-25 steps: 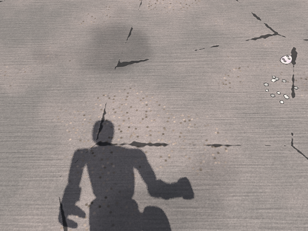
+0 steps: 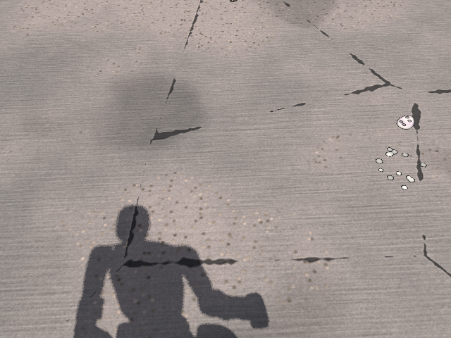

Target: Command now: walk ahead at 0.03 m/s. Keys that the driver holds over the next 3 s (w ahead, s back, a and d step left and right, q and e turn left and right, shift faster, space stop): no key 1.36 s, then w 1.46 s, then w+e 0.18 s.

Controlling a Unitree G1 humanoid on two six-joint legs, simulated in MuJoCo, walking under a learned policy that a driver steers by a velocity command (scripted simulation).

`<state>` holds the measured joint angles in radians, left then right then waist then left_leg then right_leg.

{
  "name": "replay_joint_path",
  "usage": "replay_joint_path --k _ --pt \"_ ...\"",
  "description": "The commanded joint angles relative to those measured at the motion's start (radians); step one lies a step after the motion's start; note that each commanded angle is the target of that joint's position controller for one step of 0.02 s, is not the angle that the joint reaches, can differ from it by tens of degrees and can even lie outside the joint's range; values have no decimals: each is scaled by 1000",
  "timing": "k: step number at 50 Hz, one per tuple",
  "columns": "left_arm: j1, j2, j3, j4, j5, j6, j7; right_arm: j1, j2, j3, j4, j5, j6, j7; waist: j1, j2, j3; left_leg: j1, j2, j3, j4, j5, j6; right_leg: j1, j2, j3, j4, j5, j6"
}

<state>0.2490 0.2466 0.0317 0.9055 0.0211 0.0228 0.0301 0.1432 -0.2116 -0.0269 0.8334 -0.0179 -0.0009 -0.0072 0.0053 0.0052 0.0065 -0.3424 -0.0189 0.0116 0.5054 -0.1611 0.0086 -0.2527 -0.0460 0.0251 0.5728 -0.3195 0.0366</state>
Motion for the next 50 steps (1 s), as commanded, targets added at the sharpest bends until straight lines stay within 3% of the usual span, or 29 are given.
replay_joint_path --k 1,4,16,33,50 --pt "-19 99 19 -29 -1 -34 3 -25 -110 -32 -36 4 -12 -15 -19 -98 30 136 50 -58 -61 -68 17 -148 -34 47 -213 -92 -40" --pt "16 101 19 -2 -12 -51 1 -7 -105 -34 -4 5 -13 -15 -6 -55 -6 146 51 -54 -44 55 27 -71 -25 33 -172 41 -34" --pt "37 83 12 65 -18 -39 4 5 -117 -40 112 18 5 -27 2 -4 -19 192 55 -48 -25 205 17 6 -2 3 -151 223 -43" --pt "60 57 2 137 -15 -36 7 -7 -112 -35 221 19 19 -37 -6 -11 23 193 51 -43 -59 126 7 1 13 -14 -195 144 -40" --pt "126 30 -9 175 -17 -39 11 32 -94 -23 273 20 17 -40 -8 -6 47 171 47 -41 -75 64 5 -19 21 -22 -211 79 -42"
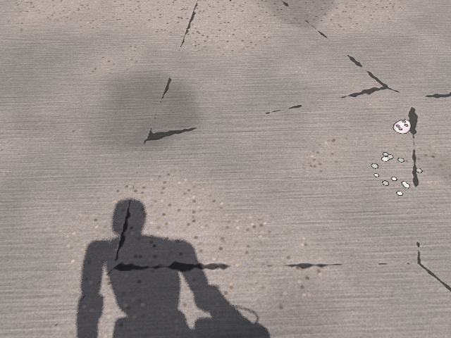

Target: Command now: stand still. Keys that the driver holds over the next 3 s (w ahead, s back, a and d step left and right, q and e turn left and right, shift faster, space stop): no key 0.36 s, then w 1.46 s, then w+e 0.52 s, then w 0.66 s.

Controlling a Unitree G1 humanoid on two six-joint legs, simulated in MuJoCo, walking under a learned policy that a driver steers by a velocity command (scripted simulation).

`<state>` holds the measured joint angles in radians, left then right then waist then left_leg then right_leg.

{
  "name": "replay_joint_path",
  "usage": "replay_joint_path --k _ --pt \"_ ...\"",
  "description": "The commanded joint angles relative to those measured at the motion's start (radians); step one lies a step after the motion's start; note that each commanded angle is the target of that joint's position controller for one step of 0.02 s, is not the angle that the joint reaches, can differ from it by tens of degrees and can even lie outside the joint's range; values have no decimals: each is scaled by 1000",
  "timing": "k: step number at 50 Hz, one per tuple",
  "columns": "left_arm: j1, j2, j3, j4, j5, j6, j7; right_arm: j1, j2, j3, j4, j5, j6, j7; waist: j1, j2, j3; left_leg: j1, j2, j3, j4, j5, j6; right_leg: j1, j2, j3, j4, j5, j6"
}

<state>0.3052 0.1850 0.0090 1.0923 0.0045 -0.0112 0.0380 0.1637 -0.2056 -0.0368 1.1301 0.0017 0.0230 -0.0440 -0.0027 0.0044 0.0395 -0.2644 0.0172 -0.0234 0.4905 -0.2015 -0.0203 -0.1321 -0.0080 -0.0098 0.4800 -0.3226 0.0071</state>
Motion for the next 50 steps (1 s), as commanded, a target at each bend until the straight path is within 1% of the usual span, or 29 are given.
replay_joint_path --k 1,18,19,20,21,22,23,24,25,26,27,28,29,30,31,32,33,34,35,36,37,38,40,42,43,45,47,49,50 --pt "73 90 13 -11 -1 -5 3 15 -99 -12 -22 0 -7 -3 0 -5 15 92 11 -6 -60 104 34 -140 -17 12 -118 82 -12" --pt "125 71 9 -1 -3 -7 4 56 -83 -3 -12 2 -9 -5 0 -5 20 85 9 -6 -55 116 36 -143 -14 8 -114 95 -12" --pt "147 63 8 9 -4 -6 5 73 -72 0 -3 2 -8 -5 1 -9 -3 94 -5 9 -52 14 36 -135 -7 1 -122 -2 -17" --pt "153 75 13 11 -9 -3 8 79 -77 -2 -1 6 -7 -7 2 -22 13 71 -29 32 -29 -138 40 -150 -2 5 -126 -143 -32" --pt "141 100 21 -1 -14 -1 12 83 -86 -7 -2 11 -9 -7 3 -45 41 19 -50 55 4 -304 47 -172 -14 31 -132 -297 -58" --pt "142 115 27 -12 -18 -2 15 69 -88 -9 -12 11 -16 -6 11 -58 85 -50 -55 57 31 -395 56 -194 -44 77 -156 -419 -86" --pt "163 131 33 -16 -24 -8 15 44 -75 -7 -28 11 -30 -1 25 -83 118 -111 -53 61 74 -392 60 -192 -95 150 -191 -487 -117" --pt "193 159 44 -15 -30 -17 13 22 -52 -3 -42 13 -48 8 39 -136 133 -166 -57 86 160 -312 56 -159 -172 256 -245 -528 -158" --pt "189 191 57 -19 -34 -27 11 11 -37 -1 -54 15 -66 19 40 -191 149 -210 -39 95 263 -219 61 -137 -262 367 -294 -533 -204" --pt "177 191 61 -27 -34 -33 8 0 -37 -1 -64 19 -82 29 36 -189 170 -233 -4 71 311 -210 77 -151 -310 421 -315 -506 -231" --pt "147 181 59 -40 -33 -40 4 11 -32 0 -71 28 -95 37 13 -184 185 -223 11 64 279 -238 94 -162 -314 412 -305 -456 -227" --pt "105 167 56 -55 -37 -42 -2 52 -30 -1 -63 35 -105 41 -20 -172 185 -142 9 74 168 -244 108 -188 -280 351 -268 -393 -198" --pt "69 156 53 -68 -40 -41 -7 138 -37 -9 -30 37 -111 43 -61 -144 162 20 -23 102 40 -196 111 -245 -218 261 -203 -324 -159" --pt "46 152 52 -83 -39 -44 -10 236 -64 -24 11 30 -112 42 -90 -93 124 170 -36 82 -7 -121 103 -301 -149 175 -87 -183 -127" --pt "10 111 39 -108 -34 -57 -14 381 -148 -52 38 25 -116 39 -142 102 62 328 119 -188 -137 -191 162 -427 -34 21 243 -3 -65" --pt "6 59 26 -149 -33 -79 -9 512 -251 -72 46 25 -125 52 -166 328 -24 458 338 -638 -315 -273 301 -606 66 -21 569 -177 -32" --pt "-6 83 33 -156 -53 -95 -14 435 -179 -43 29 6 -141 53 -109 203 5 416 394 -726 -329 -301 327 -688 14 98 765 -203 -55" --pt "-13 91 34 -158 -62 -105 -26 347 -127 -28 -4 8 -150 52 -73 125 61 377 366 -595 -311 -253 296 -741 -34 115 835 -117 -83" --pt "-21 96 38 -153 -54 -113 -31 291 -103 -17 -25 7 -152 57 -51 72 63 348 314 -462 -319 -198 258 -736 -74 102 816 -20 -100" --pt "-38 115 50 -155 -44 -116 -33 262 -90 -9 -37 6 -147 61 -36 50 76 323 276 -360 -329 -96 229 -725 -101 88 755 51 -104" --pt "-54 136 62 -158 -37 -113 -38 268 -63 2 -38 2 -139 60 -31 60 71 303 231 -263 -339 13 201 -682 -117 68 702 94 -99" --pt "-55 126 65 -158 -37 -107 -45 293 -54 7 -34 0 -131 55 -29 77 61 297 207 -202 -344 91 190 -655 -119 47 662 116 -88" --pt "-100 86 57 -174 -33 -91 -53 331 -79 7 -32 -2 -121 40 -30 66 65 282 194 -138 -357 192 199 -656 -117 13 577 151 -57" --pt "-213 60 44 -222 -29 -87 -54 322 -113 3 -48 -6 -114 27 -41 51 92 232 189 -99 -381 208 206 -645 -109 -3 414 212 -32" --pt "-269 53 38 -243 -29 -88 -56 319 -126 1 -56 -6 -112 22 -52 56 101 202 181 -78 -393 206 204 -612 -95 -16 327 253 -26" --pt "-340 63 33 -268 -33 -89 -64 341 -149 -6 -60 -1 -111 18 -66 77 107 173 180 -50 -411 190 204 -538 -66 -45 212 310 -22" --pt "-386 81 32 -290 -37 -89 -72 366 -155 -12 -53 11 -112 17 -66 82 124 202 207 -42 -416 194 202 -512 -59 -38 147 335 -38" --pt "-407 101 35 -306 -38 -93 -81 365 -156 -19 -50 18 -109 17 -48 79 125 278 234 -28 -381 264 187 -505 -54 -27 94 322 -67" --pt "-388 117 42 -307 -37 -96 -85 354 -163 -23 -54 16 -105 17 -26 83 103 314 242 -17 -337 366 175 -465 -42 -31 77 302 -84"
Over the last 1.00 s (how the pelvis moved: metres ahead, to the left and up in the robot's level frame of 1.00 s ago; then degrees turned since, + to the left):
0.03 -0.02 0.01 1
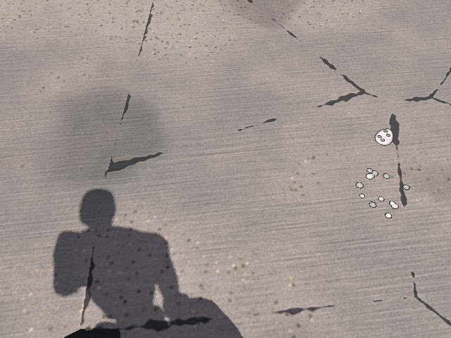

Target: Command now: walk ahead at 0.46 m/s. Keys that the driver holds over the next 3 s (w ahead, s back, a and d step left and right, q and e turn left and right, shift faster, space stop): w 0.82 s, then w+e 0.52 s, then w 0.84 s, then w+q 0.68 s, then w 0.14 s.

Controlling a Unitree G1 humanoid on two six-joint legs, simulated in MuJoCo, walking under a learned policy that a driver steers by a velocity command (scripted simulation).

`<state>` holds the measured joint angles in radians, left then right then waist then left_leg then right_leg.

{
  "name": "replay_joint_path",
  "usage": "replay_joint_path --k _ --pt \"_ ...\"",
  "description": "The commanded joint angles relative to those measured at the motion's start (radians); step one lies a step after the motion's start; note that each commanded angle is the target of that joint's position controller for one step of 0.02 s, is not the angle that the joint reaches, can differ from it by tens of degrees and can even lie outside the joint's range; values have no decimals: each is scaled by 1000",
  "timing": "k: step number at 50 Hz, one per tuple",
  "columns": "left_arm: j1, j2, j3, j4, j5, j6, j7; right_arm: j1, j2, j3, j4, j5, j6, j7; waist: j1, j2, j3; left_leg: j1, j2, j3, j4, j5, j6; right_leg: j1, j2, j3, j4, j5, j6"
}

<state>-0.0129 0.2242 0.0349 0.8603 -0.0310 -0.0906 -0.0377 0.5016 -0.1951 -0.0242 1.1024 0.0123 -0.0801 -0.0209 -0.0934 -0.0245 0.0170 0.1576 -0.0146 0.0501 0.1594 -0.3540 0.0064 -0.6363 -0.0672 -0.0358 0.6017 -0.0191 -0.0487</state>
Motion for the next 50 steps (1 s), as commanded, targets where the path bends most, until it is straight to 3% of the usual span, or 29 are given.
replay_joint_path --k 1,2,3,4,5,6,7,8,9,10,12,15,18,22,27,29,30,31,32,33,34,35,36,37,38,40,42,45,50 --pt "-22 103 28 -67 0 -18 -10 2 -187 -41 -32 2 3 -5 99 130 78 -81 277 -78 65 698 136 122 45 -21 -43 -26 -45" --pt "86 135 47 -39 -1 -18 -8 -14 -193 -44 -37 -5 11 -4 161 147 1 -81 261 -53 203 881 120 266 81 -44 -31 -50 -67" --pt "263 176 72 16 -5 -13 -2 -28 -182 -39 -47 -11 19 -2 244 143 -102 -154 216 -20 414 942 92 497 102 -53 -31 -58 -94" --pt "436 255 94 53 6 -7 9 -22 -144 -22 -75 -25 19 2 291 26 -235 -399 153 9 750 634 59 805 -93 187 -28 -136 -156" --pt "488 305 96 75 24 -7 0 115 25 19 -78 -11 -6 15 194 -269 -406 -720 -54 -66 1104 -145 9 1058 -329 743 -236 -430 -319" --pt "437 211 70 70 19 -12 -3 29 -75 -3 -81 19 -38 21 217 -182 -339 -825 -16 -196 1235 -187 36 1000 -302 828 -346 -484 -274" --pt "339 167 56 57 15 -19 -1 -78 -134 -20 -122 42 -55 22 192 -136 -179 -899 36 -164 1257 -110 55 859 -280 657 -345 -392 -225" --pt "244 140 45 34 18 -25 -3 -137 -148 -23 -137 36 -62 13 158 -23 -116 -847 94 -147 1208 -5 62 695 -249 514 -360 -229 -200" --pt "193 111 37 31 31 -30 -9 -164 -149 -36 -139 18 -55 3 122 18 -69 -789 131 -135 1150 56 66 560 -205 401 -383 -118 -176" --pt "178 95 32 39 42 -35 -11 -125 -126 -38 -136 14 -40 2 83 -28 -72 -720 160 -145 1114 88 68 488 -183 336 -407 -81 -178" --pt "204 77 27 64 36 -37 -10 -104 -95 -40 -132 14 -15 0 61 -40 -42 -691 174 -133 1044 91 63 424 -151 259 -454 -62 -189" --pt "260 126 34 86 35 -37 14 -227 -112 -49 -179 2 0 -3 70 -16 22 -804 191 -116 904 192 32 412 -151 211 -505 -43 -200" --pt "319 142 36 98 33 -25 34 -346 -110 -51 -218 -7 -5 4 100 -10 40 -879 181 -104 713 354 11 469 -138 171 -515 -16 -182" --pt "393 154 37 117 20 -18 44 -494 -91 -40 -256 1 -15 21 148 -17 60 -831 130 -53 490 487 8 512 -113 104 -516 -3 -151" --pt "468 163 46 154 14 7 49 -609 -100 -31 -310 10 -27 51 172 -23 89 -869 105 -53 371 400 34 696 -180 106 -437 60 -143" --pt "452 178 54 153 13 16 52 -580 -125 -38 -314 13 -33 60 140 -44 63 -800 83 -39 343 323 61 741 -200 106 -376 188 -125" --pt "430 189 57 147 14 21 52 -522 -149 -49 -303 12 -35 60 103 -63 22 -700 52 -14 338 290 77 745 -193 95 -309 356 -112" --pt "406 185 55 140 15 26 52 -394 -184 -69 -266 10 -36 57 32 -67 -55 -522 14 17 322 293 102 721 -156 61 -161 517 -91" --pt "396 157 42 124 23 28 51 -203 -241 -95 -212 5 -35 49 -44 -46 -182 -230 59 -34 355 312 145 583 -102 24 72 466 -58" --pt "495 58 12 103 35 13 42 -45 -347 -120 -183 -18 -30 41 -29 160 -357 190 331 -445 347 239 286 199 33 -17 476 57 9" --pt "513 30 -1 118 17 -15 34 -26 -302 -104 -171 -9 -25 45 -20 287 -452 300 436 -809 160 106 367 -12 137 102 694 -537 26" --pt "421 133 26 98 -11 -35 30 -107 -231 -81 -182 1 -26 45 -19 213 -307 192 392 -694 140 45 304 -118 64 161 777 -512 0" --pt "334 156 30 71 -22 -44 31 -200 -187 -68 -208 -1 -26 43 2 151 -191 35 354 -534 123 95 261 -131 7 130 756 -421 -15" --pt "294 148 34 66 -11 -42 39 -273 -157 -57 -219 -10 -29 47 38 74 -108 -130 314 -420 84 185 238 -86 -38 107 684 -337 -14" --pt "297 141 44 69 5 -28 46 -310 -127 -47 -221 -19 -33 50 75 71 -67 -236 272 -341 47 233 217 -25 -71 110 618 -282 -15" --pt "347 86 40 80 11 -2 48 -302 -129 -47 -205 -21 -37 54 110 96 -46 -330 249 -270 2 308 229 53 -89 105 558 -251 -4" --pt "318 82 44 69 9 14 52 -274 -155 -53 -187 -22 -40 44 121 84 -17 -354 239 -206 -34 340 234 14 -95 97 494 -191 13" --pt "219 84 47 36 16 19 47 -228 -175 -59 -167 -25 -39 24 96 73 12 -310 236 -127 -52 400 213 -79 -92 106 339 -24 28" --pt "62 58 34 -19 9 13 24 -175 -186 -57 -148 -19 -37 8 45 72 49 -258 220 3 -77 397 163 -45 -38 65 87 163 10"
Over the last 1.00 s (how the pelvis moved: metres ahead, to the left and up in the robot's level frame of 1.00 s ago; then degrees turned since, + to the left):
0.22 0.01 -0.01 0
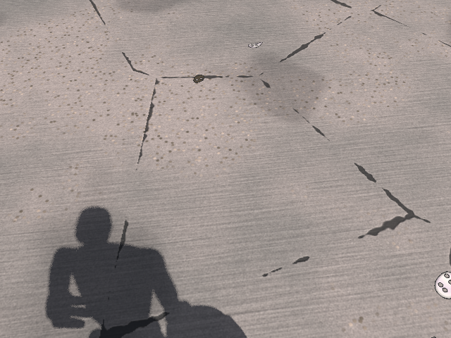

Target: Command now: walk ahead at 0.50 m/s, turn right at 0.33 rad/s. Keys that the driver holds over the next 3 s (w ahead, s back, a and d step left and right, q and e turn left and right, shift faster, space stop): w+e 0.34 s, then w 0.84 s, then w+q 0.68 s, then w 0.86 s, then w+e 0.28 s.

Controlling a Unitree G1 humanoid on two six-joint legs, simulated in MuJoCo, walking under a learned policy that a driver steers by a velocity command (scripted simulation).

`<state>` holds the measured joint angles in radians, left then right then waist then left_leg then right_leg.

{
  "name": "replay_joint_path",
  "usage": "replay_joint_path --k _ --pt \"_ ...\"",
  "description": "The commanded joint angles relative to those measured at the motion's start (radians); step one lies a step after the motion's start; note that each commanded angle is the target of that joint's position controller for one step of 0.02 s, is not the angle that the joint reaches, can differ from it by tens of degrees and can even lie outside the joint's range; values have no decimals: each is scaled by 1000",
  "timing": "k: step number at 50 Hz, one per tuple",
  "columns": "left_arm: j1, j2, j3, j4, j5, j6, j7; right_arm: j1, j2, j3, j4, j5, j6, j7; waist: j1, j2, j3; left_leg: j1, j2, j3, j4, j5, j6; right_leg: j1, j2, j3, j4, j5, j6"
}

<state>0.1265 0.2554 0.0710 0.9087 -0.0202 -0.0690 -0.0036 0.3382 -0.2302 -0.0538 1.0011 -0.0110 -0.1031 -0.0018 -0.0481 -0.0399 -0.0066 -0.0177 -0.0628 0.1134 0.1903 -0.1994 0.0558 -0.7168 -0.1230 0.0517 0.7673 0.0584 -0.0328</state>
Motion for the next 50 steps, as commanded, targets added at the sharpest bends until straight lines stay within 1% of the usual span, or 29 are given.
replay_joint_path --k 1,6,8,9,10,11,12,13,14,15,16,17,19,22,25,28,31,33,35,36,37,38,39,40,41,42,43,45,50 --pt "-103 24 -5 -79 -2 -9 -16 6 -152 -28 -38 6 -11 -13 -10 83 84 -44 279 -47 -103 252 111 22 24 -27 -106 86 -11" --pt "-186 28 -9 -151 -3 -11 -52 36 -170 -37 -25 15 24 -21 -17 85 103 152 343 7 21 474 87 -24 57 -81 -177 -81 -52" --pt "-129 64 8 -161 -2 -9 -62 4 -202 -46 -44 17 38 -31 32 129 38 170 344 40 166 837 63 111 121 -150 -167 -188 -85" --pt "-26 100 28 -144 -3 -7 -63 -10 -212 -48 -54 15 48 -36 91 143 -26 150 331 60 317 972 47 253 164 -175 -171 -214 -109" --pt "137 159 60 -106 -5 -5 -56 -25 -210 -45 -69 17 52 -40 175 120 -113 44 289 84 539 931 13 500 189 -152 -230 -157 -148" --pt "291 260 91 -83 -1 5 -31 -9 -180 -30 -101 -3 39 -39 210 -34 -234 -234 230 93 878 533 -30 824 -8 156 -233 -127 -227" --pt "271 300 90 -102 -6 -1 -32 67 -45 14 -138 -4 -1 -14 112 -237 -353 -646 -9 -58 1215 -345 -83 1128 -235 748 -403 -274 -434" --pt "293 213 65 -98 4 0 -29 -39 -143 -8 -153 33 -46 4 170 -118 -352 -763 50 -230 1267 -337 -47 1145 -203 720 -458 -304 -376" --pt "248 161 53 -105 7 -5 -24 -120 -167 -14 -181 59 -64 11 167 -75 -224 -813 96 -215 1228 -260 -23 1037 -165 553 -455 -240 -326" --pt "171 139 44 -124 4 -11 -26 -143 -157 -14 -182 45 -68 4 117 48 -134 -767 142 -207 1125 -189 -21 865 -122 437 -471 -137 -294" --pt "112 113 36 -143 9 -13 -25 -149 -165 -26 -180 19 -59 -5 79 74 -85 -696 169 -198 1040 -154 -31 726 -96 364 -492 -48 -281" --pt "85 109 32 -157 17 -13 -22 -134 -163 -31 -186 11 -45 -6 47 48 -65 -626 183 -203 1007 -147 -44 628 -78 338 -514 16 -289" --pt "78 112 30 -161 14 -14 -13 -101 -135 -30 -183 8 -19 -7 19 32 -45 -583 198 -182 905 -125 -72 536 -58 262 -546 64 -283" --pt "133 145 36 -144 10 -18 5 -192 -105 -20 -214 -3 -5 -11 46 10 -11 -593 188 -146 701 58 -104 482 -21 166 -576 117 -254" --pt "176 148 35 -127 5 -14 10 -292 -85 -10 -237 4 -9 -2 94 -14 1 -535 150 -128 474 280 -93 479 23 103 -574 41 -200" --pt "225 149 32 -100 3 -15 7 -371 -96 -8 -262 18 -15 9 131 -34 30 -534 128 -129 374 349 -76 537 -10 136 -571 -61 -189" --pt "259 154 34 -79 2 -6 10 -415 -122 -11 -291 18 -26 24 135 -37 47 -597 120 -140 317 250 -39 679 -71 185 -507 -18 -180" --pt "257 166 38 -74 5 3 16 -383 -140 -16 -292 19 -32 30 109 -55 38 -563 108 -133 295 168 -11 739 -97 202 -459 79 -161" --pt "221 163 33 -85 7 10 18 -212 -183 -40 -245 16 -36 27 14 -52 -62 -312 64 -90 256 163 35 727 -38 153 -278 352 -126" --pt "204 130 17 -104 16 10 16 -44 -231 -56 -212 3 -37 22 -59 -10 -198 -39 169 -194 301 205 96 596 16 107 -48 269 -94" --pt "328 54 -5 -112 10 -7 11 91 -318 -81 -188 -9 -28 19 -46 218 -350 356 394 -590 270 77 249 222 171 21 335 -114 -12" --pt "327 74 -8 -103 -1 -23 6 118 -251 -64 -166 15 -20 27 -56 321 -376 419 463 -851 132 -87 289 31 203 88 484 -631 -7" --pt "248 151 10 -119 -17 -32 1 45 -192 -44 -182 28 -16 25 -57 219 -211 301 433 -750 112 -201 235 -64 136 108 557 -584 -17" --pt "171 153 8 -138 -16 -34 1 -30 -165 -34 -202 21 -9 23 -38 128 -112 153 393 -620 89 -177 197 -61 81 67 530 -491 -23" --pt "132 142 10 -148 -2 -33 3 -87 -147 -26 -210 11 -5 26 -9 84 -33 14 353 -533 52 -98 184 -35 47 42 456 -426 -19" --pt "138 135 17 -146 9 -25 6 -116 -126 -16 -215 1 -8 29 21 89 -4 -71 319 -472 20 -25 170 17 16 42 400 -380 -18" --pt "163 115 15 -142 9 -17 7 -125 -132 -16 -212 -2 -10 31 42 122 -2 -125 307 -437 -4 30 175 65 4 37 370 -359 -11" --pt "174 88 10 -139 12 -5 10 -112 -146 -20 -199 7 -17 31 55 126 -1 -159 287 -359 -37 140 186 78 -8 18 305 -319 7" --pt "25 60 0 -182 19 -11 8 -50 -182 -29 -166 17 -5 10 21 97 19 -132 242 -219 -59 295 155 48 -1 -15 13 -55 36"
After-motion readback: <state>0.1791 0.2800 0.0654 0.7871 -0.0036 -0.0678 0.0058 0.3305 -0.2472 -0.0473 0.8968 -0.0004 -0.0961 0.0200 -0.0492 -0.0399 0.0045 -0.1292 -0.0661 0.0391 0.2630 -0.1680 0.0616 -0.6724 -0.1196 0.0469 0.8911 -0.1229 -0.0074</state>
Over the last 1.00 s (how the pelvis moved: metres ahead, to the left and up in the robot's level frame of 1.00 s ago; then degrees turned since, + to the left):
0.58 0.02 0.02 -3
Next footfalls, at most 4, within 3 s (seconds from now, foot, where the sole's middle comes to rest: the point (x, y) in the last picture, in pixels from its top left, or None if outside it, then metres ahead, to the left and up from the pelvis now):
0.20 right None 0.30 -0.14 -0.78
0.72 left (224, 300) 0.63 -0.01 -0.78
1.26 right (311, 236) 0.85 -0.32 -0.78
1.78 left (243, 169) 1.17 -0.11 -0.78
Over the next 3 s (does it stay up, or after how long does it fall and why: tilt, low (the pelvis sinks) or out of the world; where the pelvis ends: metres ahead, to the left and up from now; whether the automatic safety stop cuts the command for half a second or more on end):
stays up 1.68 -0.11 -0.01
